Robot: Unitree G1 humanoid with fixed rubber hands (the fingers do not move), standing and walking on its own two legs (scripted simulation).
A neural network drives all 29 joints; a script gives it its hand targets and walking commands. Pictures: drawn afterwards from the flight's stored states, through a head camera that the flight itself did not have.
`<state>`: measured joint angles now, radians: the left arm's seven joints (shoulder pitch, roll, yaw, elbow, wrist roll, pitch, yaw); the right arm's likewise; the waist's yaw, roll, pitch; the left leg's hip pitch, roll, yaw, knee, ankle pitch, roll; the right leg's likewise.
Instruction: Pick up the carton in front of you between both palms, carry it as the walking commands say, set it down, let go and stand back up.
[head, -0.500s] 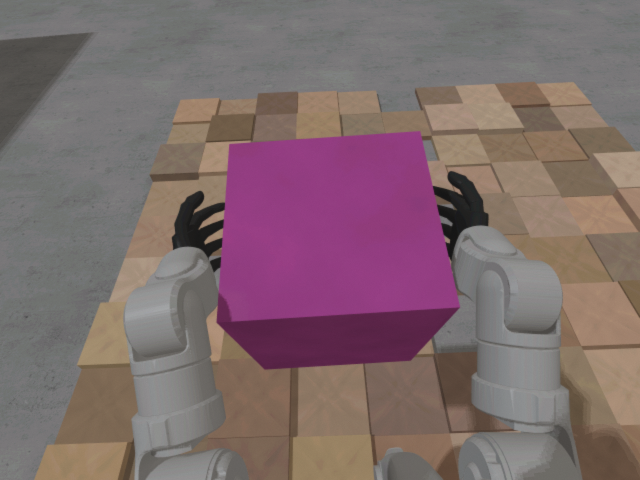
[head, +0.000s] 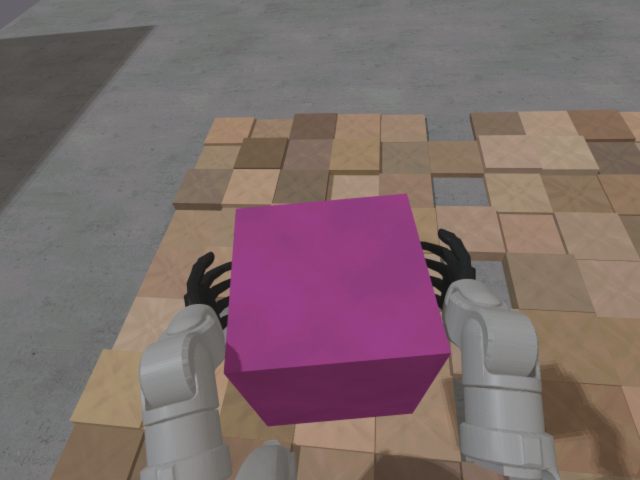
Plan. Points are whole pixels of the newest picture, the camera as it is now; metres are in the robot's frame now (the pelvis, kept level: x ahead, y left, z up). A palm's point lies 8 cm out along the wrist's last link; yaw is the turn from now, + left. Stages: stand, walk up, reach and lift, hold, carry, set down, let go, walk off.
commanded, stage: carry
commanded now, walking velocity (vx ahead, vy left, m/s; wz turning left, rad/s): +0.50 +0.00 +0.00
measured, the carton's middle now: (331, 319) +0.32 +0.01 +0.00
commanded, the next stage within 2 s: none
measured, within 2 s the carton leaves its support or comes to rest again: neither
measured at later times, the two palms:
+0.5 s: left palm (271, 116) +0.68 +0.10 +0.08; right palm (448, 101) +0.66 -0.20 +0.10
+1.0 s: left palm (281, 40) +1.00 +0.10 +0.07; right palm (410, 23) +1.03 -0.20 +0.07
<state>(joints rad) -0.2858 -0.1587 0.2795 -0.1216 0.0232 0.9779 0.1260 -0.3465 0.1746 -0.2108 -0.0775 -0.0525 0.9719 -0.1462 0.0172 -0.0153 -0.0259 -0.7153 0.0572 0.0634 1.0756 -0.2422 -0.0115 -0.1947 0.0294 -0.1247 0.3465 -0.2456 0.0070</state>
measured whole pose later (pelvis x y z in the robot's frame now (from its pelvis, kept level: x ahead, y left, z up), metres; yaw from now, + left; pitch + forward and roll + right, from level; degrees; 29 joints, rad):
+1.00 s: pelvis +0.73 -0.07 -0.03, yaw -1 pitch +6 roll +1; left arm -0.18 -0.14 0.14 -0.45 -0.04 1.08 0.18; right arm -0.19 0.14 -0.12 -0.45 -0.01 1.07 -0.16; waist 0.11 0.01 -0.04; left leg -0.77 0.03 0.11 0.89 -0.21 0.03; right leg -0.06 -0.02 -0.05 0.31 -0.36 -0.01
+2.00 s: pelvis +1.34 -0.02 -0.02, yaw +2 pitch +4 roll -2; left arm -0.55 -0.07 0.20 -0.18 -0.04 1.12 0.22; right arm -0.53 0.07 -0.25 -0.20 0.01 1.09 -0.21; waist 0.10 0.03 -0.05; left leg -0.53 0.01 0.03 0.68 -0.24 0.04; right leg -0.26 -0.03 -0.07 0.53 -0.20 -0.26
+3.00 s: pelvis +1.69 +0.06 +0.00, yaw +1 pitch +4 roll -1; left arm -0.52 -0.13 0.29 -0.01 0.08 1.13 0.16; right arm -0.53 0.11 -0.29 0.00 -0.04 1.11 -0.15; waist 0.01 0.01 -0.08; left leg -0.27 -0.04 0.01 0.65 -0.31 0.02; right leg -0.36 0.02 -0.17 0.53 -0.08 0.00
